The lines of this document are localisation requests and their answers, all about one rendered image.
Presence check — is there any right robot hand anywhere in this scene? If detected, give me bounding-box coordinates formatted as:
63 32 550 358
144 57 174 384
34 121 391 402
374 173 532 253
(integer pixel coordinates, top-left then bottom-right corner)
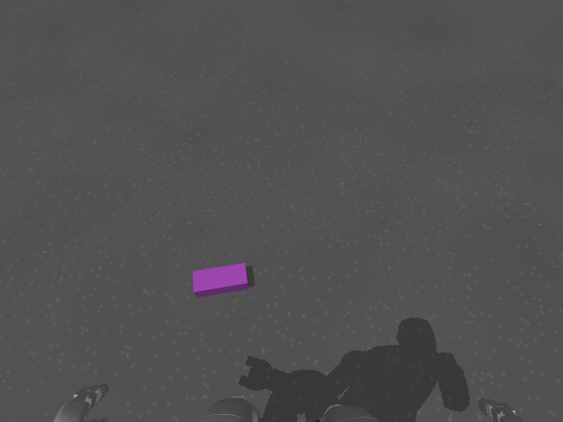
478 398 527 422

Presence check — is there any carton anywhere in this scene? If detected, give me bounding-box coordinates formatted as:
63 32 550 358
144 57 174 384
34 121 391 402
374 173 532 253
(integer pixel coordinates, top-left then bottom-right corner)
193 263 249 298

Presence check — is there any left robot hand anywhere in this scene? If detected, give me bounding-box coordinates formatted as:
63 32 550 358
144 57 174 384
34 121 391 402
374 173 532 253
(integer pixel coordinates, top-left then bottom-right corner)
53 384 109 422

